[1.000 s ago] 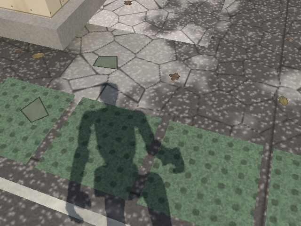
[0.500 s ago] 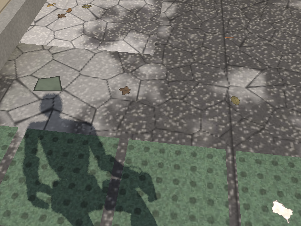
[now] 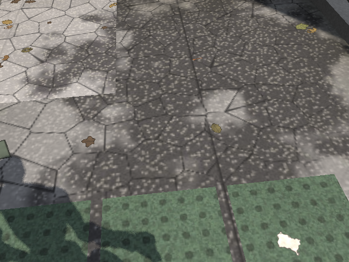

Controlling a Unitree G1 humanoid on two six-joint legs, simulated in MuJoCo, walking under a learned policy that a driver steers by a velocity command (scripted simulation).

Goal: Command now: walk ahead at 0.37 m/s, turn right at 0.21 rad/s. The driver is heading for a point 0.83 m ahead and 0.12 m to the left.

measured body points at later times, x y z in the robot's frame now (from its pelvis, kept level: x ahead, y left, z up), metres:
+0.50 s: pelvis +0.20 +0.04 -0.01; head +0.23 +0.06 +0.44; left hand +0.38 +0.27 -0.13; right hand +0.15 -0.20 -0.14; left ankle +0.08 +0.12 -0.75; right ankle +0.35 -0.09 -0.70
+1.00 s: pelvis +0.48 +0.00 +0.00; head +0.50 -0.01 +0.44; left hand +0.44 +0.25 -0.14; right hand +0.62 -0.24 -0.14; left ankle +0.63 +0.16 -0.69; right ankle +0.41 -0.06 -0.75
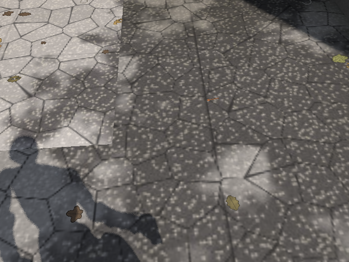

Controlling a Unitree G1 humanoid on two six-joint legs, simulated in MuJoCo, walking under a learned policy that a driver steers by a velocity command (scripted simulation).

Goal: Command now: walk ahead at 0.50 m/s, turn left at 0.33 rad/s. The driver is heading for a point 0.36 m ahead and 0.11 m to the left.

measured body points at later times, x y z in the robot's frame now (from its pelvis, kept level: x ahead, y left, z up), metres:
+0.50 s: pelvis +0.25 +0.05 +0.00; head +0.29 +0.07 +0.45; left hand +0.31 +0.31 -0.14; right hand +0.33 -0.20 -0.13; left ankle +0.23 +0.09 -0.74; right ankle +0.37 -0.09 -0.68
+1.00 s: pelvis +0.33 +0.04 +0.00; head +0.34 +0.04 +0.45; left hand +0.33 +0.28 -0.15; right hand +0.39 -0.19 -0.16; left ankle +0.27 +0.12 -0.74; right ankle +0.39 -0.05 -0.74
